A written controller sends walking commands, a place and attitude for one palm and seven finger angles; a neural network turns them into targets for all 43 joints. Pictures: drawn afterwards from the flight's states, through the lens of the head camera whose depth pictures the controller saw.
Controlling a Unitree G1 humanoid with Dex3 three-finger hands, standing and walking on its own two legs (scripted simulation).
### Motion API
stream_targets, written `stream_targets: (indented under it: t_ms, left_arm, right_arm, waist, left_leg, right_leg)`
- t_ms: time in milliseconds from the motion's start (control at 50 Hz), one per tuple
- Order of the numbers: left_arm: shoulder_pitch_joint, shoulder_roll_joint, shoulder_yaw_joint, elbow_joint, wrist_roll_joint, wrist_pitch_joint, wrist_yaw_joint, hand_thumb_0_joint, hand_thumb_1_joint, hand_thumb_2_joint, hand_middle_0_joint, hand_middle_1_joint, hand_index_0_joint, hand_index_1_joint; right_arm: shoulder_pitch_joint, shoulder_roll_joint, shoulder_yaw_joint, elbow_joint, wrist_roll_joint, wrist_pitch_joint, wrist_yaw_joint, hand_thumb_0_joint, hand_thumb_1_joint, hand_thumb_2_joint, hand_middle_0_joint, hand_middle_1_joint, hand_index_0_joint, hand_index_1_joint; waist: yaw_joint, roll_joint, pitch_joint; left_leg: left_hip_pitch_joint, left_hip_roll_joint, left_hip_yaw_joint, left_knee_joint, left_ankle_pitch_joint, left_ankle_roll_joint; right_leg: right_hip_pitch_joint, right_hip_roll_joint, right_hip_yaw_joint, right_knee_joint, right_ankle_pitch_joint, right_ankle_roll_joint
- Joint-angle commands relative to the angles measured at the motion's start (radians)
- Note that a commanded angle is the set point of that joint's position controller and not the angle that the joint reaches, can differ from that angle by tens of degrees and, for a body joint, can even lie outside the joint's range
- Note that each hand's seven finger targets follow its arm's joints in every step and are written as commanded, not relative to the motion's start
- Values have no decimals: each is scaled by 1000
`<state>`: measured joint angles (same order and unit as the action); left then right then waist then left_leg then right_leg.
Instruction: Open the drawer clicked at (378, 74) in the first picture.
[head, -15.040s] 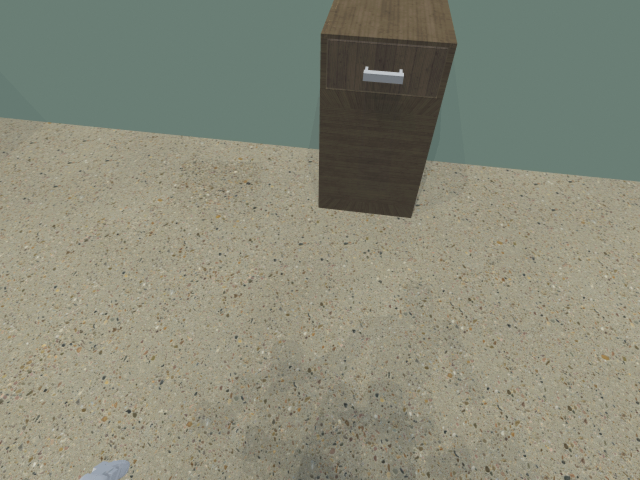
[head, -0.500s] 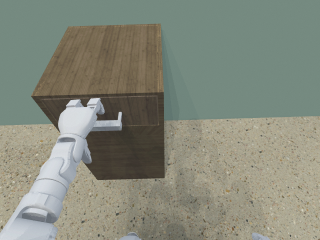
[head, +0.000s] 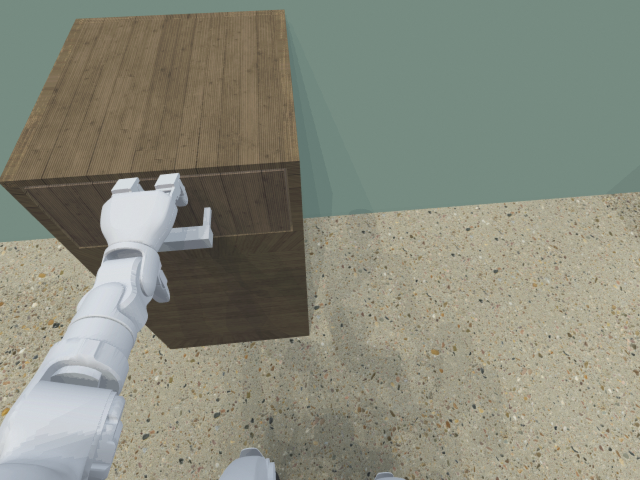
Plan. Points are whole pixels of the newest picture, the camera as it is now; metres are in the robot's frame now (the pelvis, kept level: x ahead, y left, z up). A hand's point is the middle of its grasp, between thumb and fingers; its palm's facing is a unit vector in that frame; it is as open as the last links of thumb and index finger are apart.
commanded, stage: move the hooked fingers above the handle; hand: left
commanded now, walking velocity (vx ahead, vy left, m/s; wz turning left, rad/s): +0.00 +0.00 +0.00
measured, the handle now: (171, 228) +0.50 +0.24 -0.05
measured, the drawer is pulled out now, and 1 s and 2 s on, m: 0.00 0.00 0.00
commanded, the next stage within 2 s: lower the fingers behind the handle in 0.70 s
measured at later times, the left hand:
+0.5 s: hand (154, 237) +0.44 +0.23 +0.00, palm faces -0.04 -0.06 -1.00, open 13.9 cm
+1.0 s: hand (154, 246) +0.43 +0.23 +0.00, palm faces -0.07 -0.04 -1.00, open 13.9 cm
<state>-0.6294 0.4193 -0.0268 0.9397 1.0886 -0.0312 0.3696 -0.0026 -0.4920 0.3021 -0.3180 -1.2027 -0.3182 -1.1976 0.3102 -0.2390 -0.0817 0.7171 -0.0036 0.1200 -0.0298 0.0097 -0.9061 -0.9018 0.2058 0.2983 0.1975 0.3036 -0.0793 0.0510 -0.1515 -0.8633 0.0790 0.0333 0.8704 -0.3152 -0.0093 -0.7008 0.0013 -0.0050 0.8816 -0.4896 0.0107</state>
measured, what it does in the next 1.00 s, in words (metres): stands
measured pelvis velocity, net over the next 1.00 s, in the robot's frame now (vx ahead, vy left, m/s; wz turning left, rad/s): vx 0.00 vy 0.00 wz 0.00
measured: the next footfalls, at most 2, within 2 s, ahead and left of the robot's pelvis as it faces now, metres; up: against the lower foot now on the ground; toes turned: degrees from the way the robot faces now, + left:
none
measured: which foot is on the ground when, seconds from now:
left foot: down 0.00-1.00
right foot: down 0.00-1.00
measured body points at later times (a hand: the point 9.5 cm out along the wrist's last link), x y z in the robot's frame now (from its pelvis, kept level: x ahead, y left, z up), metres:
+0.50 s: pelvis +0.00 +0.01 +0.00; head +0.09 +0.01 +0.44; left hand +0.44 +0.23 +0.06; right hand +0.04 -0.26 -0.13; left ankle +0.05 +0.13 -0.69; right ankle -0.04 -0.13 -0.69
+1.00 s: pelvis +0.00 +0.00 +0.00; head +0.08 +0.00 +0.44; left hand +0.43 +0.23 +0.05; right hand +0.05 -0.26 -0.13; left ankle +0.05 +0.13 -0.69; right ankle -0.04 -0.13 -0.69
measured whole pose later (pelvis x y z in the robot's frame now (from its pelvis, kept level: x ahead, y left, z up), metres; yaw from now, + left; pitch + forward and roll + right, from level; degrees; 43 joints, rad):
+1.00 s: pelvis +0.00 +0.00 +0.00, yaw +0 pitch +18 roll -2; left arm -0.62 0.41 -0.04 0.96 1.08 -0.02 0.37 0.00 -0.49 0.30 -0.32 -1.20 -0.32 -1.20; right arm 0.31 -0.23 -0.07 0.71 0.00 0.13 -0.03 0.01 -0.91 -0.90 0.21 0.30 0.20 0.30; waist -0.08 0.05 -0.16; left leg -0.86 0.08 0.03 0.87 -0.32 -0.01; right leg -0.69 0.00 -0.01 0.87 -0.49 0.02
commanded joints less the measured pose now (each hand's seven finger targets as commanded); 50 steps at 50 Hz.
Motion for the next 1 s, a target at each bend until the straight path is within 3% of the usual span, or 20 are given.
stream_targets:
  t_ms: [0, 60, 140, 180, 220, 240, 260, 340, 380, 420, 460, 540, 620, 640, 660, 720, 760, 780, 840, 980]
  left_arm:
    - [-427, 228, 57, -186, 4, -6, 36, 0, -500, 300, -300, -1200, -300, -1200]
    - [-400, 268, 97, -192, 4, -17, 37, 0, -500, 300, -300, -1200, -300, -1200]
    - [-408, 248, 84, -189, 2, -4, 49, 0, -500, 300, -300, -1200, -300, -1200]
    - [-360, 273, 110, -178, 5, 4, 53, 0, -500, 300, -300, -1200, -300, -1200]
    - [-370, 210, 56, -189, -4, 11, 49, 0, -500, 300, -300, -1200, -300, -1200]
    - [-391, 210, 56, -191, -11, 10, 45, 0, -500, 300, -300, -1200, -300, -1200]
    - [-375, 240, 78, -190, -4, 7, 46, 0, -500, 300, -300, -1200, -300, -1200]
    - [-418, 219, 50, -204, -12, -2, 40, 0, -500, 300, -300, -1200, -300, -1200]
    - [-407, 245, 69, -176, -5, -6, 42, 0, -500, 300, -300, -1200, -300, -1200]
    - [-420, 221, 50, -188, -4, -12, 47, 0, -500, 300, -300, -1200, -300, -1200]
    - [-419, 243, 72, -202, 1, -20, 50, 0, -500, 300, -300, -1200, -300, -1200]
    - [-399, 177, 34, -206, -7, -7, 50, 0, -500, 300, -300, -1200, -300, -1200]
    - [-380, 156, 18, -187, -7, 16, 52, 0, -500, 300, -300, -1200, -300, -1200]
    - [-409, 184, 36, -196, -7, 16, 53, 0, -500, 300, -300, -1200, -300, -1200]
    - [-418, 195, 42, -220, 0, 11, 57, 0, -500, 300, -300, -1200, -300, -1200]
    - [-366, 238, 83, -206, 4, 12, 64, 0, -500, 300, -300, -1200, -300, -1200]
    - [-408, 219, 61, -222, 8, 11, 69, 0, -500, 300, -300, -1200, -300, -1200]
    - [-384, 240, 82, -217, 7, 13, 71, 0, -500, 300, -300, -1200, -300, -1200]
    - [-344, 185, 42, -154, -1, 30, 59, 0, -500, 300, -300, -1200, -300, -1200]
    - [-370, 219, 50, -170, 3, -25, 30, 0, -500, 300, -300, -1200, -300, -1200]
  right_arm:
    - [95, -147, -57, -72, -10, -25, -10, 0, -900, -900, 200, 300, 200, 300]
    - [107, -150, -59, -72, -11, -23, -7, 0, -900, -900, 200, 300, 200, 300]
    - [108, -150, -56, -68, -13, -18, -5, 0, -900, -900, 200, 300, 200, 300]
    - [109, -156, -59, -70, -12, -12, -5, 0, -900, -900, 200, 300, 200, 300]
    - [104, -150, -58, -74, -8, -11, -2, 0, -900, -900, 200, 300, 200, 300]
    - [104, -152, -57, -68, -9, -11, -2, 0, -900, -900, 200, 300, 200, 300]
    - [106, -155, -58, -68, -6, -9, -2, 0, -900, -900, 200, 300, 200, 300]
    - [105, -152, -55, -65, -7, -11, -9, 0, -900, -900, 200, 300, 200, 300]
    - [106, -157, -55, -62, -6, -10, -13, 0, -900, -900, 200, 300, 200, 300]
    - [106, -152, -54, -64, -5, -14, -10, 0, -900, -900, 200, 300, 200, 300]
    - [106, -153, -56, -66, -6, -13, -6, 0, -900, -900, 200, 300, 200, 300]
    - [101, -149, -58, -71, -12, -9, 3, 0, -900, -900, 200, 300, 200, 300]
    - [97, -150, -58, -77, -9, -4, 7, 0, -900, -900, 200, 300, 200, 300]
    - [90, -153, -56, -76, -9, -2, 3, 0, -900, -900, 200, 300, 200, 300]
    - [92, -152, -57, -77, -7, -3, 4, 0, -900, -900, 200, 300, 200, 300]
    - [83, -149, -54, -83, -7, 1, -3, 0, -900, -900, 200, 300, 200, 300]
    - [77, -146, -52, -82, -6, -2, -3, 0, -900, -900, 200, 300, 200, 300]
    - [79, -147, -52, -83, -7, -3, -4, 0, -900, -900, 200, 300, 200, 300]
    - [76, -141, -48, -85, -5, -3, -2, 0, -900, -900, 200, 300, 200, 300]
    - [88, -146, -51, -77, -10, -12, -16, 0, -900, -900, 200, 300, 200, 300]
  waist:
    - [-18, 5, -397]
    - [1, 25, -445]
    - [-7, 37, -413]
    - [4, 3, -421]
    - [-6, 24, -389]
    - [-18, 14, -384]
    - [-9, 2, -402]
    - [-27, 12, -373]
    - [-24, 8, -344]
    - [-23, 27, -356]
    - [-13, 44, -404]
    - [-16, 49, -407]
    - [-19, 9, -368]
    - [-21, 10, -363]
    - [-15, 25, -404]
    - [1, 0, -387]
    - [-7, 14, -377]
    - [3, 33, -377]
    - [-10, -21, -337]
    - [-21, -14, -349]
  left_leg:
    - [412, -75, 11, -16, 284, 53]
    - [433, -75, 7, -15, 312, 50]
    - [429, -71, 4, -24, 311, 48]
    - [441, -68, 3, -27, 319, 48]
    - [446, -69, 6, -40, 304, 47]
    - [451, -67, 2, -43, 302, 48]
    - [461, -66, 0, -45, 297, 48]
    - [464, -68, -3, -54, 278, 50]
    - [452, -67, -6, -56, 255, 49]
    - [464, -68, -7, -58, 262, 48]
    - [496, -66, -11, -51, 296, 44]
    - [515, -63, -14, -46, 341, 40]
    - [492, -65, -12, -58, 293, 43]
    - [488, -63, -13, -59, 292, 43]
    - [507, -65, -10, -56, 302, 45]
    - [473, -71, -2, -55, 303, 47]
    - [469, -70, 1, -58, 293, 48]
    - [473, -70, 2, -58, 300, 47]
    - [429, -74, 7, -55, 283, 50]
    - [390, -75, 5, -21, 240, 56]
  right_leg:
    - [-17, 65, -21, -121, 397, -37]
    - [-4, 71, -25, -111, 408, -40]
    - [-12, 73, -37, -114, 392, -45]
    - [-2, 77, -38, -117, 397, -43]
    - [-13, 76, -43, -131, 378, -43]
    - [-9, 74, -43, -135, 376, -44]
    - [-14, 77, -41, -138, 368, -40]
    - [-16, 73, -42, -150, 347, -43]
    - [-36, 73, -42, -152, 320, -42]
    - [-42, 73, -45, -150, 318, -44]
    - [-44, 75, -45, -139, 335, -45]
    - [-44, 76, -54, -130, 361, -49]
    - [-41, 76, -55, -147, 334, -46]
    - [-36, 74, -53, -145, 333, -47]
    - [-33, 74, -46, -144, 346, -43]
    - [9, 73, -45, -145, 369, -44]
    - [-5, 72, -42, -146, 362, -41]
    - [2, 73, -43, -144, 367, -45]
    - [8, 72, -41, -150, 371, -42]
    - [-27, 65, -25, -129, 353, -38]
